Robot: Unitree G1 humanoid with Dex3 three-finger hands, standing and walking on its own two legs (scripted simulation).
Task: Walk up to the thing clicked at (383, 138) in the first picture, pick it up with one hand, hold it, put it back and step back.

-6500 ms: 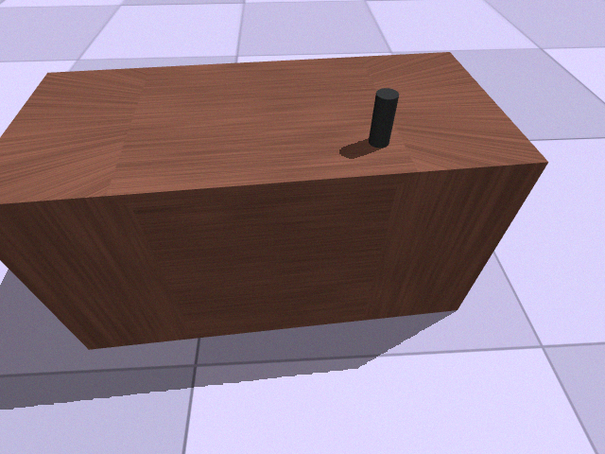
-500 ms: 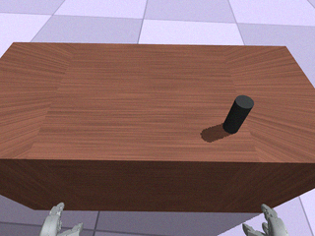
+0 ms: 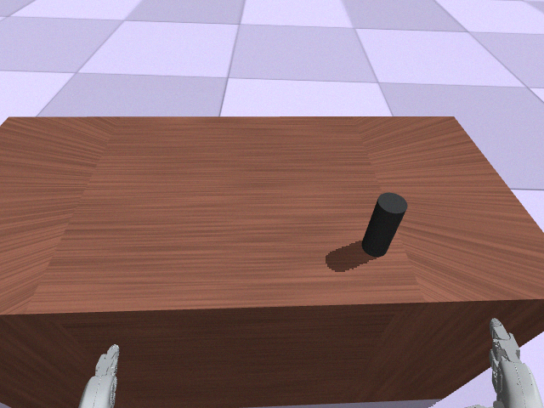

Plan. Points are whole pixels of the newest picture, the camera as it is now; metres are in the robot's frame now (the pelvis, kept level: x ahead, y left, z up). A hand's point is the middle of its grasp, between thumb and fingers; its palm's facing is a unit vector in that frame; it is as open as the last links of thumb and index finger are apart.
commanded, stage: rise first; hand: right
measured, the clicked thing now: (382, 226) +0.46 -0.21 -0.01
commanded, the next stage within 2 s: go down in 0.90 s
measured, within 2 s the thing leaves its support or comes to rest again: neither
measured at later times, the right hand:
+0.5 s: hand (495, 381) +0.17 -0.26 +0.03, palm faces +0.30 +0.88 -0.37, open 17.6 cm
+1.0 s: hand (514, 384) +0.16 -0.27 +0.06, palm faces +0.33 +0.85 -0.41, open 17.5 cm
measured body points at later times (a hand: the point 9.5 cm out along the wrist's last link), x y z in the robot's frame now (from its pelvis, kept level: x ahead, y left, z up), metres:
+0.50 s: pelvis -0.01 +0.00 +0.00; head -0.01 +0.01 +0.45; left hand +0.15 +0.26 -0.08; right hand +0.15 -0.31 +0.06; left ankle +0.01 +0.13 -0.74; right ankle -0.04 -0.12 -0.74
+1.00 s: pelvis -0.02 +0.00 +0.00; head -0.02 +0.02 +0.45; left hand +0.13 +0.27 -0.09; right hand +0.14 -0.31 +0.08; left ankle +0.01 +0.13 -0.74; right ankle -0.04 -0.12 -0.74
